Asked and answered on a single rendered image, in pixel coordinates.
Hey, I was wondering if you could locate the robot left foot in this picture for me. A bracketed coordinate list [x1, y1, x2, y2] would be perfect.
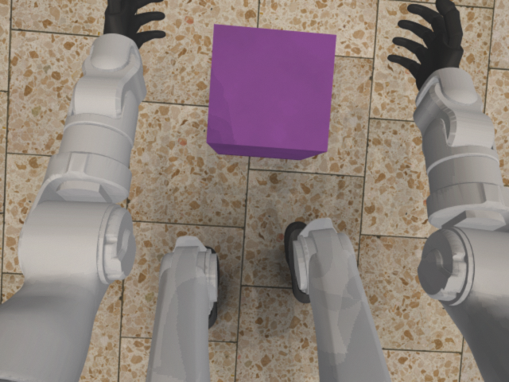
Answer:
[205, 246, 220, 329]

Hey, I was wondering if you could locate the right robot forearm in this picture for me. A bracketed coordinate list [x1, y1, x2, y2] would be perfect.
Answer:
[413, 68, 509, 232]

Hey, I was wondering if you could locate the left robot forearm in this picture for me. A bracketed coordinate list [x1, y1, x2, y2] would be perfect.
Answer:
[17, 33, 147, 274]

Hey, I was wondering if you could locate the right robot hand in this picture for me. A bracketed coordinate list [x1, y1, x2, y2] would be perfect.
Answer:
[387, 0, 464, 90]

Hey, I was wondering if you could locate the right robot upper arm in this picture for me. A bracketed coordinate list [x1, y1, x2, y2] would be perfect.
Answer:
[418, 226, 509, 382]

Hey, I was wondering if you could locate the carton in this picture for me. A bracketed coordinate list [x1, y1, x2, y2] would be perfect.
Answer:
[206, 24, 336, 160]

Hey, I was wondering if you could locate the left robot hand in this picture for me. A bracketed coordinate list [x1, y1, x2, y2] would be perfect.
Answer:
[103, 0, 166, 49]

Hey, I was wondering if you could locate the left robot upper arm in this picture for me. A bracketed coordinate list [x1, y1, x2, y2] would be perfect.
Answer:
[0, 200, 136, 382]

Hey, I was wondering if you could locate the right robot thigh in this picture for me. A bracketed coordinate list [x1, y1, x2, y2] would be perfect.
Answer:
[293, 228, 391, 382]

